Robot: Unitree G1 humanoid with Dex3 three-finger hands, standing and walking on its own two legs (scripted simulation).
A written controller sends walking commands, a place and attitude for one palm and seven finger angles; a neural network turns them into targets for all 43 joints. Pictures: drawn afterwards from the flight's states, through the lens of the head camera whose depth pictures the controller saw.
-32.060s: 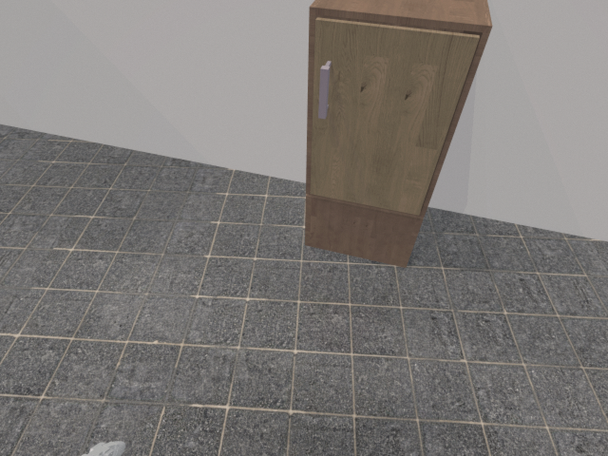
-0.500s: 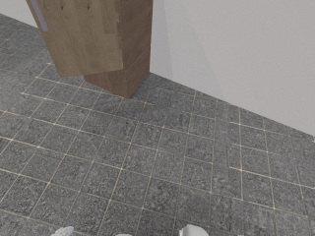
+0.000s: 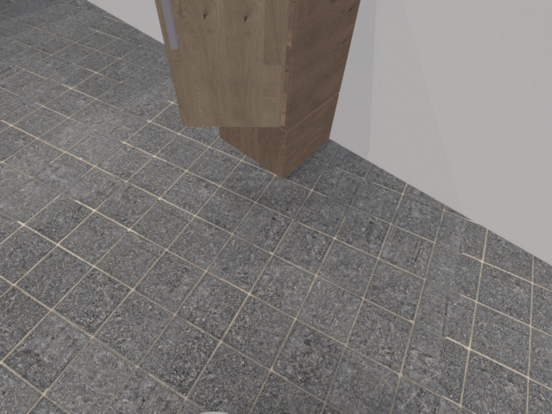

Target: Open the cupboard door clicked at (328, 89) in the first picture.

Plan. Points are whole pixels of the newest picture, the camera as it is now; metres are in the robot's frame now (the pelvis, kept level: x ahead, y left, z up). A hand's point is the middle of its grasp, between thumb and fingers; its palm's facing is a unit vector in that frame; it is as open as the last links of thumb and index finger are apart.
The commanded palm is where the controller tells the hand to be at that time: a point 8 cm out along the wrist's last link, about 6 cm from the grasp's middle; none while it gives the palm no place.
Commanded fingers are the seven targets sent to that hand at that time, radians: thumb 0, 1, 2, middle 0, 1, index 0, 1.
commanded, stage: take the last steps up to it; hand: left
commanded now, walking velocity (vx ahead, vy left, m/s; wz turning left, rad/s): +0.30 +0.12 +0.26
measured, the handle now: (171, 20) +1.12 +0.39 -0.01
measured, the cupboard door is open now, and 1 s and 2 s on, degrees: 43 43 43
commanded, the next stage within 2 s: come to a stop and stand still in 1.84 s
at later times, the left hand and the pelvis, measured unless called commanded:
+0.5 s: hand out of the picture +0.06 +0.18 -0.15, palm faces +0.16 -0.97 -0.20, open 7.4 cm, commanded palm none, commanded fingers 0.00 0.90 0.90 -0.20 -0.30 -0.20 -0.30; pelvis +0.06 -0.01 +0.01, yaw +6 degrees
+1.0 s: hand (124, 343) +0.23 +0.28 -0.16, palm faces +0.14 -0.98 -0.17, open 7.4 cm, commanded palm none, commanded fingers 0.00 0.90 0.90 -0.20 -0.30 -0.20 -0.30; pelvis +0.21 +0.09 +0.01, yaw +5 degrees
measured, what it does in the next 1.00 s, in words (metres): walks ahead: left foot, then right foot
